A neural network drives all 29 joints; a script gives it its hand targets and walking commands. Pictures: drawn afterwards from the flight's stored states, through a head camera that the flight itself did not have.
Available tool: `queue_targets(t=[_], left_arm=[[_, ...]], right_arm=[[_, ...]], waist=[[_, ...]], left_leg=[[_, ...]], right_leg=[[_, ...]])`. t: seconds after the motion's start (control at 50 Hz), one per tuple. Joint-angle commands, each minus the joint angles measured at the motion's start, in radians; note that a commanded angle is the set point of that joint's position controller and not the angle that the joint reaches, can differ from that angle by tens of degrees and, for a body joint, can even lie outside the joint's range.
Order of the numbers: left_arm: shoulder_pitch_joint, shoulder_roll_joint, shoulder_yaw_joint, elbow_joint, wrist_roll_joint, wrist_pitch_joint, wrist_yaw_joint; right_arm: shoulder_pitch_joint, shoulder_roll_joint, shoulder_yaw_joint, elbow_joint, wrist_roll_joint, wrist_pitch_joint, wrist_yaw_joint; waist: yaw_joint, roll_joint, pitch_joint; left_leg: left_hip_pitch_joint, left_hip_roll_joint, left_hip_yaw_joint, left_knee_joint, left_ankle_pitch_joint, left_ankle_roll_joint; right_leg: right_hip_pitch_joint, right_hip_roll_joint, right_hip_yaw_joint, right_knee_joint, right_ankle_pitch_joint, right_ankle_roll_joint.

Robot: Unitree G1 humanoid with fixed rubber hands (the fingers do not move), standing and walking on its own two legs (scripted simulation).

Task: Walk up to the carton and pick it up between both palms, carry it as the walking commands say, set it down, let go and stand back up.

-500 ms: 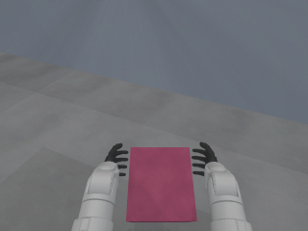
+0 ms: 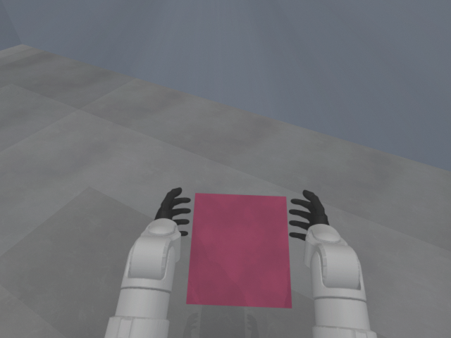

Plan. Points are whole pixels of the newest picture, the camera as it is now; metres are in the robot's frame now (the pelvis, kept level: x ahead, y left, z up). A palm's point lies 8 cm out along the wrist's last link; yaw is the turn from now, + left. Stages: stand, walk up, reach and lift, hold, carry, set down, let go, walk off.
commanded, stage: carry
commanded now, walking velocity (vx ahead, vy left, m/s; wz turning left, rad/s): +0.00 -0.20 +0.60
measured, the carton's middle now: (237, 250) +0.33 -0.01 -0.04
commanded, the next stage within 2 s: none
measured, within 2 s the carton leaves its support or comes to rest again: neither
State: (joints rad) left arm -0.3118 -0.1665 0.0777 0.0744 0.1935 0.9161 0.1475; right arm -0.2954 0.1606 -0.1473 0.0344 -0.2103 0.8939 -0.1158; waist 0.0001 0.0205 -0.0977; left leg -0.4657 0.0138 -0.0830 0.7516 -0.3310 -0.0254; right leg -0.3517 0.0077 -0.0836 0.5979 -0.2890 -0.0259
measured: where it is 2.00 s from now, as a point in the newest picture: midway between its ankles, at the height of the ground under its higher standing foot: outside the picture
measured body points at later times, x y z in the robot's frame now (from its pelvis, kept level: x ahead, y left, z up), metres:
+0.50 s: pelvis +0.01 -0.08 +0.00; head +0.02 -0.09 +0.45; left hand +0.24 +0.12 +0.10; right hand +0.32 -0.14 +0.09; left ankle +0.00 +0.06 -0.69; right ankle +0.05 -0.18 -0.73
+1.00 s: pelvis +0.02 -0.17 +0.01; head +0.03 -0.14 +0.46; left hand +0.17 +0.11 +0.08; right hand +0.33 -0.11 +0.09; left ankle -0.02 -0.04 -0.73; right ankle +0.12 -0.30 -0.68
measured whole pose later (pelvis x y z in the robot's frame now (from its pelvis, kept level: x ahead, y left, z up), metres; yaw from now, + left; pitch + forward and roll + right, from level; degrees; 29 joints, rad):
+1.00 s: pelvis +0.02 -0.17 +0.01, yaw +36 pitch +5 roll -3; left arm -0.15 -0.13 -0.03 -0.41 0.05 1.24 0.28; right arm -0.15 0.13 0.00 -0.39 -0.07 1.21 -0.23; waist 0.02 0.01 -0.06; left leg -0.45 0.07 -0.01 0.57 -0.21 -0.01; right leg -0.54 -0.06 -0.05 0.88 -0.41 0.07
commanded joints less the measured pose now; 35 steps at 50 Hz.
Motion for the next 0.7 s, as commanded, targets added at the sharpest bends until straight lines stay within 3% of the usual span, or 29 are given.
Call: queue_targets(t=[0.0, 0.06, 0.08, 0.1, 0.12, 0.14, 0.18, 0.2, 0.24, 0.34, 0.38, 0.4, 0.42, 0.44, 0.46, 0.48, 0.5, 0.54, 0.58, 0.64, 0.68], left_arm=[[-0.469, -1.078, -0.612, -0.271, -0.361, -0.009, -0.233], [-0.409, -1.031, -0.613, -0.414, -0.397, 0.072, -0.184], [-0.379, -1.015, -0.610, -0.427, -0.408, 0.102, -0.170], [-0.340, -1.001, -0.606, -0.431, -0.416, 0.132, -0.156], [-0.315, -0.989, -0.612, -0.467, -0.429, 0.165, -0.144], [-0.311, -0.988, -0.615, -0.469, -0.430, 0.185, -0.131], [-0.321, -1.029, -0.665, -0.552, -0.474, 0.212, -0.127], [-0.338, -1.038, -0.676, -0.578, -0.492, 0.222, -0.128], [-0.335, -1.044, -0.673, -0.590, -0.506, 0.240, -0.121], [-0.256, -1.009, -0.648, -0.612, -0.500, 0.270, -0.097], [-0.218, -0.991, -0.627, -0.602, -0.490, 0.284, -0.092], [-0.200, -0.978, -0.612, -0.591, -0.482, 0.292, -0.091], [-0.201, -0.958, -0.595, -0.581, -0.472, 0.300, -0.093], [-0.182, -0.938, -0.573, -0.547, -0.458, 0.299, -0.092], [-0.189, -0.950, -0.580, -0.570, -0.461, 0.295, -0.093], [-0.199, -0.945, -0.563, -0.568, -0.447, 0.295, -0.095], [-0.211, -0.955, -0.557, -0.578, -0.438, 0.289, -0.097], [-0.231, -0.962, -0.539, -0.599, -0.427, 0.282, -0.097], [-0.219, -0.950, -0.526, -0.602, -0.426, 0.283, -0.093], [-0.196, -0.941, -0.536, -0.586, -0.435, 0.290, -0.087], [-0.195, -0.943, -0.551, -0.571, -0.441, 0.295, -0.084]], right_arm=[[-0.507, 1.030, 0.680, -0.222, 0.421, 0.043, 0.247], [-0.399, 1.035, 0.709, -0.306, 0.468, 0.130, 0.204], [-0.348, 1.021, 0.697, -0.313, 0.465, 0.160, 0.188], [-0.286, 0.994, 0.672, -0.316, 0.452, 0.186, 0.173], [-0.246, 0.957, 0.651, -0.334, 0.433, 0.209, 0.155], [-0.221, 0.959, 0.635, -0.351, 0.416, 0.228, 0.140], [-0.196, 1.003, 0.635, -0.426, 0.437, 0.248, 0.121], [-0.200, 1.014, 0.633, -0.454, 0.445, 0.255, 0.114], [-0.220, 1.005, 0.611, -0.506, 0.449, 0.265, 0.101], [-0.198, 0.948, 0.602, -0.568, 0.446, 0.298, 0.080], [-0.181, 0.934, 0.610, -0.561, 0.442, 0.314, 0.073], [-0.167, 0.924, 0.614, -0.550, 0.440, 0.322, 0.069], [-0.150, 0.923, 0.615, -0.532, 0.436, 0.331, 0.065], [-0.170, 0.901, 0.627, -0.547, 0.434, 0.340, 0.064], [-0.214, 0.916, 0.644, -0.557, 0.465, 0.341, 0.067], [-0.248, 0.930, 0.656, -0.547, 0.481, 0.342, 0.072], [-0.273, 0.952, 0.673, -0.553, 0.494, 0.339, 0.079], [-0.291, 0.976, 0.686, -0.561, 0.510, 0.339, 0.084], [-0.283, 0.969, 0.679, -0.545, 0.511, 0.344, 0.081], [-0.236, 0.940, 0.645, -0.514, 0.490, 0.347, 0.075], [-0.202, 0.927, 0.618, -0.487, 0.473, 0.350, 0.074]], waist=[[0.016, -0.161, -0.298], [0.005, -0.178, -0.327], [-0.009, -0.150, -0.348], [-0.021, -0.033, -0.354], [-0.018, 0.279, -0.371], [-0.011, 0.233, -0.394], [-0.011, 0.125, -0.391], [-0.014, 0.114, -0.369], [-0.015, 0.122, -0.358], [-0.023, 0.205, -0.351], [-0.013, 0.189, -0.350], [-0.016, 0.137, -0.343], [-0.021, -0.026, -0.315], [-0.012, -0.330, -0.280], [-0.009, -0.251, -0.278], [-0.004, -0.170, -0.252], [-0.003, -0.138, -0.231], [-0.008, -0.170, -0.196], [0.007, -0.172, -0.209], [0.028, -0.176, -0.268], [0.019, -0.161, -0.298]], left_leg=[[-0.077, 0.017, 0.155, 0.176, -0.189, 0.023], [0.079, -0.002, 0.196, -0.098, 0.012, 0.054], [0.199, 0.035, 0.140, -0.219, 0.166, 0.067], [0.368, 0.174, -0.037, -0.264, 0.458, 0.105], [0.512, 0.440, -0.408, -0.259, 0.998, 0.231], [0.531, 0.425, -0.438, -0.256, 1.039, 0.281], [0.517, 0.368, -0.349, -0.259, 0.780, 0.257], [0.481, 0.327, -0.300, -0.260, 0.726, 0.235], [0.419, 0.270, -0.219, -0.272, 0.686, 0.202], [0.297, 0.214, -0.189, -0.312, 0.463, 0.149], [0.191, 0.175, -0.145, -0.261, 0.347, 0.107], [0.098, 0.140, -0.113, -0.215, 0.236, 0.079], [-0.043, 0.058, -0.025, -0.068, 0.071, 0.046], [-0.264, -0.053, 0.133, 0.183, -0.227, 0.000], [-0.270, 0.020, 0.165, 0.394, -0.311, -0.008], [-0.243, 0.042, 0.147, 0.477, -0.258, 0.001], [-0.213, 0.062, 0.153, 0.507, -0.198, 0.003], [-0.202, 0.071, 0.189, 0.412, -0.121, -0.002], [-0.149, 0.047, 0.238, 0.273, -0.133, -0.003], [-0.088, 0.027, 0.270, 0.094, -0.138, 0.021], [-0.002, 0.022, 0.267, -0.089, -0.078, 0.044]], right_leg=[[0.237, -0.348, 0.216, -0.117, 0.565, -0.174], [0.194, -0.261, 0.042, 0.014, 0.589, -0.086], [0.123, -0.230, -0.004, 0.095, 0.503, -0.039], [-0.059, -0.184, -0.029, 0.210, 0.272, 0.014], [-0.290, -0.048, -0.071, 0.373, -0.193, 0.079], [-0.327, -0.038, 0.077, 0.448, -0.327, 0.073], [-0.366, -0.066, 0.121, 0.506, -0.248, 0.074], [-0.366, -0.070, 0.118, 0.472, -0.216, 0.075], [-0.303, -0.041, 0.069, 0.383, -0.174, 0.077], [-0.111, 0.022, -0.008, 0.079, -0.101, 0.061], [0.076, 0.016, -0.049, -0.146, -0.001, 0.050], [0.196, -0.017, -0.035, -0.229, 0.001, 0.039], [0.283, -0.161, 0.111, -0.313, -0.018, 0.005], [0.304, -0.456, 0.406, -0.328, 0.196, -0.123], [0.268, -0.465, 0.334, -0.243, 0.349, -0.191], [0.203, -0.410, 0.255, -0.235, 0.338, -0.190], [0.159, -0.351, 0.155, -0.232, 0.286, -0.171], [0.157, -0.265, 0.020, -0.201, 0.280, -0.122], [0.171, -0.243, -0.021, -0.164, 0.313, -0.124], [0.230, -0.282, 0.011, -0.119, 0.395, -0.158], [0.236, -0.284, 0.000, -0.044, 0.427, -0.136]])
